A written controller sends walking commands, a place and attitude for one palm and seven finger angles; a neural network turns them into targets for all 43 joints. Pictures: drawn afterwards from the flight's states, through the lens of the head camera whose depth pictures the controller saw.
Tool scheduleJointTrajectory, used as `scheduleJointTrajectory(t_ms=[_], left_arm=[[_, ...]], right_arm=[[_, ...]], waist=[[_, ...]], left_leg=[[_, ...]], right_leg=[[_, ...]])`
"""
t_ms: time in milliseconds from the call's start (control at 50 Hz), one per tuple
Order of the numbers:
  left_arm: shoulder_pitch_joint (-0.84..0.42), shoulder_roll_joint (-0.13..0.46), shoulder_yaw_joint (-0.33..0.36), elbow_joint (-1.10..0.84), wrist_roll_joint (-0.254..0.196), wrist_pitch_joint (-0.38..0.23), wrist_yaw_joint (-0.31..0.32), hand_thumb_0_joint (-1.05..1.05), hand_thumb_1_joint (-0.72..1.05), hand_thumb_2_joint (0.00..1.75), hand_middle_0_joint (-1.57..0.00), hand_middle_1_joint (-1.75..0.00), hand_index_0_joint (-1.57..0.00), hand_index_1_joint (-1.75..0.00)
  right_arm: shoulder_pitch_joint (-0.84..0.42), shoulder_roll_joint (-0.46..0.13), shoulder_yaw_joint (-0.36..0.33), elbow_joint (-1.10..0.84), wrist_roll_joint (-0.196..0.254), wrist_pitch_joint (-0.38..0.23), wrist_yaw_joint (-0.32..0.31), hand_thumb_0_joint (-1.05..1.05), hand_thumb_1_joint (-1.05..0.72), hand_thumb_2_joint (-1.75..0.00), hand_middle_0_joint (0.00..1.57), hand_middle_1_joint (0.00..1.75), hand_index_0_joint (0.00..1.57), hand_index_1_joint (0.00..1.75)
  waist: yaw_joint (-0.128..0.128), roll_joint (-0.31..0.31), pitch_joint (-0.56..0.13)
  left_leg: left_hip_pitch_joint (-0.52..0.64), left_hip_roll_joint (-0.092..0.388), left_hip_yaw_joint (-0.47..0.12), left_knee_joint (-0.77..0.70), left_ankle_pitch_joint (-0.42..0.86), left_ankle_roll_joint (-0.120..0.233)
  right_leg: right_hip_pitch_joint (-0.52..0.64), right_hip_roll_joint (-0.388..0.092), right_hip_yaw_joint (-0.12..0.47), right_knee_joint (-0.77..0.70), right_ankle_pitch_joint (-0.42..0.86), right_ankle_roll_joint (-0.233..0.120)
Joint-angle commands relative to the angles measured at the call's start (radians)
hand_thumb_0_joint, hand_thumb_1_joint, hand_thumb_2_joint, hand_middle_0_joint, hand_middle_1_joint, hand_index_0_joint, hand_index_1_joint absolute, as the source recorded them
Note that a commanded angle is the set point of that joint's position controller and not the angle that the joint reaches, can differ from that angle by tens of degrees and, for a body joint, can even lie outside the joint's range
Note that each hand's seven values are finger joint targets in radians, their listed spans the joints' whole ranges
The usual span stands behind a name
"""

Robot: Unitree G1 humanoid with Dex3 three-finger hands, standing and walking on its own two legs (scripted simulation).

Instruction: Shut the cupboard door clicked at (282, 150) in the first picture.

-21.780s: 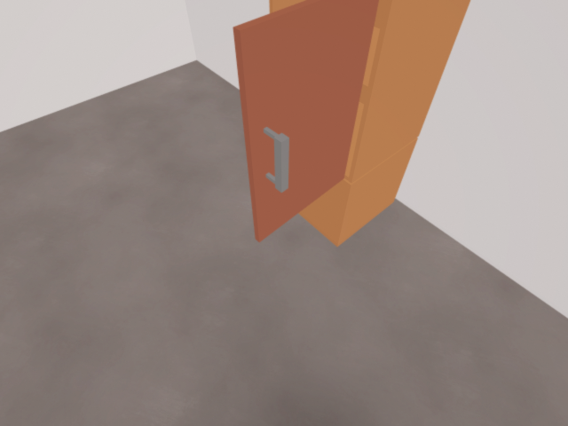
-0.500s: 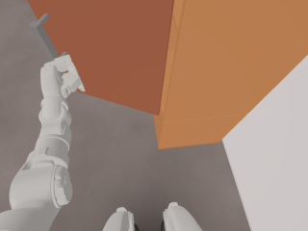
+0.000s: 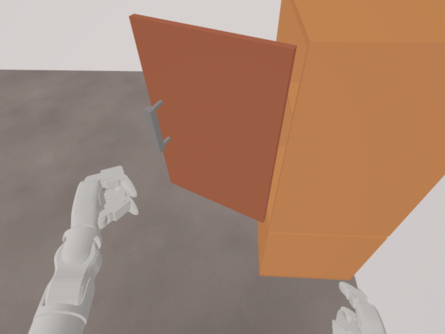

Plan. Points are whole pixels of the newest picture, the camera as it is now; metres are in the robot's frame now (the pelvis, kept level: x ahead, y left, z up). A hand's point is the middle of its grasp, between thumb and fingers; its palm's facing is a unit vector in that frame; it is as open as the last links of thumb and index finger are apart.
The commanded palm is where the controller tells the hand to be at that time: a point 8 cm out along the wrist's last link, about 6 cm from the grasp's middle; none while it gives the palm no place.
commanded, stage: draw the hand back to the body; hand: left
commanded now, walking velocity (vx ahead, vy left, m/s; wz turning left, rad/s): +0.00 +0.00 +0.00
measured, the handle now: (159, 126) +0.66 +0.22 -0.02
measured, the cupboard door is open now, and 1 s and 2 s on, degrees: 65 65 65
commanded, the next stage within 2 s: step back with the hand held close in 0.92 s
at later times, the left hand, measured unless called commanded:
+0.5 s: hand (30, 235) +0.21 +0.26 +0.17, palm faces +0.44 -0.80 -0.40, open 5.8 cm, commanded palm +0.15 +0.29 +0.19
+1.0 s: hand (28, 236) +0.20 +0.25 +0.19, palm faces +0.46 -0.78 -0.41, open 7.4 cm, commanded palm +0.15 +0.29 +0.20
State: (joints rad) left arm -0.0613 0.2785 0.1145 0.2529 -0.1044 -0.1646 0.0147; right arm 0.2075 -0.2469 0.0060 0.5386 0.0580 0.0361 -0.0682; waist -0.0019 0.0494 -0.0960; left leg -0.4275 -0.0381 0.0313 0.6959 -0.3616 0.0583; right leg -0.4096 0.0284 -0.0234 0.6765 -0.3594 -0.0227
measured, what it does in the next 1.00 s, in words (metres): stands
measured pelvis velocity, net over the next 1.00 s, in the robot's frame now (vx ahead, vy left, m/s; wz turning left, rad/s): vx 0.02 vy -0.02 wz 0.01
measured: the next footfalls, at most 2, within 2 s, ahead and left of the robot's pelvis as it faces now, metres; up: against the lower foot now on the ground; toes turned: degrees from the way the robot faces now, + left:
none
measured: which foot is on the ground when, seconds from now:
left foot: down 0.00-1.00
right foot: down 0.00-1.00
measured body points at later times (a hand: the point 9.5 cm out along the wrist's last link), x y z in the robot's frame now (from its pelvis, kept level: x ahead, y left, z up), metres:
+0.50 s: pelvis +0.01 -0.01 +0.02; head -0.01 -0.04 +0.47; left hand +0.18 +0.30 +0.19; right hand +0.20 -0.22 -0.07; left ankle +0.00 +0.08 -0.72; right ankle -0.01 -0.11 -0.72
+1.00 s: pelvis +0.02 -0.02 +0.02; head -0.01 -0.05 +0.47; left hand +0.17 +0.29 +0.21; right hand +0.21 -0.23 -0.06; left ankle +0.00 +0.08 -0.72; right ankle -0.01 -0.11 -0.72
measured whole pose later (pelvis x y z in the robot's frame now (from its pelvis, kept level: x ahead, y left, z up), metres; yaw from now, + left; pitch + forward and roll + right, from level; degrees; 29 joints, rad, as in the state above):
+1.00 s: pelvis +0.02 -0.02 +0.02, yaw +1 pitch -3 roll +0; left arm 0.47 0.36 0.34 -0.38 -0.08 -0.08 0.11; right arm 0.19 -0.22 0.02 0.64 0.02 -0.08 -0.08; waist 0.06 0.08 -0.03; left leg -0.11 -0.03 0.01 0.43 -0.26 0.04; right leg -0.10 0.04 -0.03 0.41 -0.27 -0.04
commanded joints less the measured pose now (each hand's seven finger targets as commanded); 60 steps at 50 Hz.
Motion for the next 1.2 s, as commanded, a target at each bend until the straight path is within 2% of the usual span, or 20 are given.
scheduleJointTrajectory(t_ms=[0,40,80,160,220,320,400,500,600,700,780,800,920,1000,1020,1040,1060,1080,1140,1180], left_arm=[[-0.226,0.199,0.085,-0.326,0.013,-0.015,0.066,0.00,0.90,0.90,-0.92,-1.08,-0.92,-1.08],[-0.194,0.181,0.079,-0.382,0.019,-0.002,0.074,0.00,0.90,0.90,-0.86,-1.02,-0.86,-1.02],[-0.129,0.176,0.085,-0.434,0.021,0.012,0.081,0.00,0.90,0.90,-0.81,-0.96,-0.81,-0.96],[0.003,0.195,0.124,-0.515,0.024,0.028,0.086,0.00,0.90,0.90,-0.69,-0.84,-0.69,-0.84],[0.112,0.217,0.174,-0.551,0.021,0.038,0.086,0.00,0.90,0.90,-0.61,-0.75,-0.61,-0.75],[0.208,0.252,0.244,-0.695,0.024,0.032,0.090,0.00,0.90,0.90,-0.47,-0.60,-0.47,-0.60],[0.328,0.286,0.303,-0.795,0.025,0.026,0.100,0.00,0.90,0.90,-0.36,-0.48,-0.36,-0.48],[0.471,0.301,0.367,-0.856,0.021,0.020,0.106,0.00,0.90,0.90,-0.23,-0.33,-0.23,-0.33],[0.453,0.234,0.323,-0.752,0.023,0.027,0.102,0.00,0.90,0.90,-0.20,-0.30,-0.20,-0.30],[0.408,0.263,0.337,-0.778,0.027,0.015,0.107,0.00,0.90,0.90,-0.20,-0.30,-0.20,-0.30],[0.418,0.286,0.348,-0.867,0.032,0.007,0.118,0.00,0.90,0.90,-0.20,-0.30,-0.20,-0.30],[0.420,0.311,0.364,-0.880,0.034,0.010,0.120,0.00,0.90,0.90,-0.20,-0.30,-0.20,-0.30],[0.464,0.271,0.358,-0.816,0.028,0.022,0.112,0.00,0.90,0.90,-0.20,-0.30,-0.20,-0.30],[0.487,0.251,0.355,-0.751,0.021,0.025,0.101,0.00,0.90,0.90,-0.20,-0.30,-0.20,-0.30],[0.479,0.248,0.348,-0.763,0.019,0.024,0.098,0.00,0.90,0.90,-0.20,-0.30,-0.20,-0.30],[0.396,0.351,0.442,-0.801,0.024,-0.013,0.109,0.00,0.90,0.90,-0.20,-0.30,-0.20,-0.30],[0.464,0.293,0.394,-0.748,0.026,-0.024,0.107,0.00,0.90,0.90,-0.20,-0.30,-0.20,-0.30],[0.471,0.278,0.371,-0.759,0.031,-0.032,0.108,0.00,0.90,0.90,-0.20,-0.30,-0.20,-0.30],[0.507,0.289,0.375,-0.797,0.034,-0.053,0.116,0.00,0.90,0.90,-0.20,-0.30,-0.20,-0.30],[0.526,0.307,0.388,-0.854,0.033,-0.060,0.123,0.00,0.90,0.90,-0.20,-0.30,-0.20,-0.30]], right_arm=[[-0.086,-0.096,-0.017,-0.134,-0.001,-0.045,-0.027,0.00,-0.90,-0.90,0.20,0.30,0.20,0.30],[-0.101,-0.086,-0.006,-0.128,-0.004,-0.057,-0.028,0.00,-0.90,-0.90,0.20,0.30,0.20,0.30],[-0.108,-0.082,0.000,-0.125,-0.008,-0.069,-0.026,0.00,-0.90,-0.90,0.20,0.30,0.20,0.30],[-0.125,-0.080,0.010,-0.119,-0.017,-0.087,-0.018,0.00,-0.90,-0.90,0.20,0.30,0.20,0.30],[-0.135,-0.080,0.011,-0.115,-0.022,-0.091,-0.012,0.00,-0.90,-0.90,0.20,0.30,0.20,0.30],[-0.151,-0.072,0.007,-0.111,-0.029,-0.111,-0.006,0.00,-0.90,-0.90,0.20,0.30,0.20,0.30],[-0.151,-0.073,-0.003,-0.101,-0.034,-0.133,-0.002,0.00,-0.90,-0.90,0.20,0.30,0.20,0.30],[-0.151,-0.071,-0.012,-0.090,-0.034,-0.155,0.001,0.00,-0.90,-0.90,0.20,0.30,0.20,0.30],[-0.139,-0.082,-0.024,-0.066,-0.034,-0.158,-0.007,0.00,-0.90,-0.90,0.20,0.30,0.20,0.30],[-0.139,-0.084,-0.028,-0.063,-0.039,-0.166,-0.018,0.00,-0.90,-0.90,0.20,0.30,0.20,0.30],[-0.152,-0.071,-0.020,-0.074,-0.039,-0.181,-0.019,0.00,-0.90,-0.90,0.20,0.30,0.20,0.30],[-0.153,-0.075,-0.019,-0.068,-0.041,-0.185,-0.020,0.00,-0.90,-0.90,0.20,0.30,0.20,0.30],[-0.150,-0.061,-0.015,-0.062,-0.039,-0.177,-0.017,0.00,-0.90,-0.90,0.20,0.30,0.20,0.30],[-0.141,-0.069,-0.022,-0.062,-0.038,-0.165,-0.013,0.00,-0.90,-0.90,0.20,0.30,0.20,0.30],[-0.142,-0.069,-0.022,-0.067,-0.036,-0.161,-0.012,0.00,-0.90,-0.90,0.20,0.30,0.20,0.30],[-0.135,-0.115,-0.046,-0.088,-0.027,-0.134,-0.009,0.00,-0.90,-0.90,0.20,0.30,0.20,0.30],[-0.131,-0.106,-0.047,-0.070,-0.033,-0.120,-0.009,0.00,-0.90,-0.90,0.20,0.30,0.20,0.30],[-0.141,-0.101,-0.048,-0.072,-0.035,-0.112,-0.006,0.00,-0.90,-0.90,0.20,0.30,0.20,0.30],[-0.132,-0.097,-0.052,-0.081,-0.031,-0.094,-0.007,0.00,-0.90,-0.90,0.20,0.30,0.20,0.30],[-0.133,-0.107,-0.057,-0.096,-0.030,-0.082,-0.013,0.00,-0.90,-0.90,0.20,0.30,0.20,0.30]], waist=[[-0.006,-0.046,-0.116],[-0.002,0.024,-0.109],[0.004,0.047,-0.096],[0.022,0.022,-0.057],[0.036,-0.034,-0.021],[0.049,0.028,-0.032],[0.058,0.031,-0.047],[0.065,0.015,0.012],[0.043,-0.047,0.124],[0.054,-0.039,0.031],[0.068,0.040,-0.042],[0.069,0.050,-0.040],[0.063,0.016,0.068],[0.062,-0.026,0.096],[0.062,-0.026,0.073],[0.022,-0.009,0.080],[0.013,-0.046,0.058],[0.014,-0.074,0.049],[0.008,-0.065,-0.014],[0.004,-0.010,-0.061]], left_leg=[[0.173,0.052,-0.059,-0.196,0.204,-0.027],[0.231,0.052,-0.060,-0.226,0.221,-0.033],[0.270,0.056,-0.065,-0.251,0.258,-0.039],[0.299,0.058,-0.065,-0.298,0.303,-0.044],[0.289,0.059,-0.061,-0.321,0.325,-0.042],[0.314,0.056,-0.056,-0.333,0.357,-0.045],[0.325,0.055,-0.051,-0.321,0.402,-0.043],[0.298,0.056,-0.049,-0.323,0.384,-0.042],[0.279,0.057,-0.039,-0.334,0.275,-0.030],[0.313,0.048,-0.036,-0.322,0.274,-0.016],[0.326,0.040,-0.034,-0.313,0.334,-0.019],[0.323,0.043,-0.036,-0.309,0.346,-0.021],[0.292,0.048,-0.029,-0.318,0.359,-0.027],[0.283,0.054,-0.031,-0.327,0.334,-0.026],[0.295,0.055,-0.029,-0.328,0.335,-0.024],[0.237,0.073,-0.060,-0.254,0.243,-0.003],[0.240,0.064,-0.070,-0.215,0.215,-0.003],[0.237,0.060,-0.069,-0.198,0.205,-0.004],[0.220,0.063,-0.071,-0.183,0.237,-0.011],[0.238,0.081,-0.083,-0.215,0.350,-0.016]], right_leg=[[0.157,-0.023,0.023,-0.181,0.215,-0.005],[0.177,-0.024,0.019,-0.206,0.224,-0.008],[0.203,-0.023,0.011,-0.228,0.247,-0.009],[0.251,-0.022,0.002,-0.271,0.276,-0.008],[0.289,-0.024,0.001,-0.294,0.293,-0.007],[0.327,-0.030,0.003,-0.311,0.307,-0.005],[0.348,-0.030,0.005,-0.316,0.336,-0.002],[0.329,-0.031,0.003,-0.326,0.321,0.002],[0.238,-0.035,0.011,-0.353,0.220,0.010],[0.272,-0.045,0.023,-0.345,0.220,0.012],[0.328,-0.049,0.024,-0.320,0.293,0.008],[0.332,-0.047,0.028,-0.326,0.308,0.007],[0.299,-0.043,0.024,-0.334,0.324,0.008],[0.280,-0.040,0.020,-0.345,0.290,0.010],[0.288,-0.043,0.022,-0.340,0.292,0.013],[0.217,-0.113,0.141,-0.388,0.288,0.011],[0.197,-0.150,0.168,-0.402,0.277,-0.001],[0.189,-0.170,0.184,-0.408,0.290,-0.004],[0.221,-0.200,0.172,-0.353,0.378,-0.029],[0.248,-0.173,0.132,-0.286,0.468,-0.027]])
